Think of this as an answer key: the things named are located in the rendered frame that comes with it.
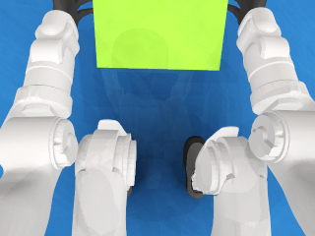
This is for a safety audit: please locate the carton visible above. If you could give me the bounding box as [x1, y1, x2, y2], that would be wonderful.
[93, 0, 228, 71]

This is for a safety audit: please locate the robot left upper arm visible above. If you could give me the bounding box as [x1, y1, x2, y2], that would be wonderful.
[0, 116, 79, 236]

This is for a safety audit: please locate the right robot thigh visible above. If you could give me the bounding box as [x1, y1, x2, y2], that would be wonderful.
[200, 136, 272, 236]

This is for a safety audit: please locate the robot right upper arm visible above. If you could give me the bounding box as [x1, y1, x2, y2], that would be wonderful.
[248, 109, 315, 236]

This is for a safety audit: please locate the robot left foot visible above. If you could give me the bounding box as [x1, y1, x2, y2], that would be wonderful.
[127, 138, 134, 198]

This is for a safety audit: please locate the left robot hand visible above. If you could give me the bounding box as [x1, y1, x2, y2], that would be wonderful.
[52, 0, 94, 27]

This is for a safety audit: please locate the right robot forearm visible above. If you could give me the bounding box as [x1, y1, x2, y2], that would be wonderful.
[236, 7, 315, 115]

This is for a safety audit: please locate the right robot hand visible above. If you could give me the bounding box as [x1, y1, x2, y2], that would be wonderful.
[227, 0, 267, 26]

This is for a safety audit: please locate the left robot forearm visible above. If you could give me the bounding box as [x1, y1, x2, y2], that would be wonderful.
[0, 10, 80, 165]

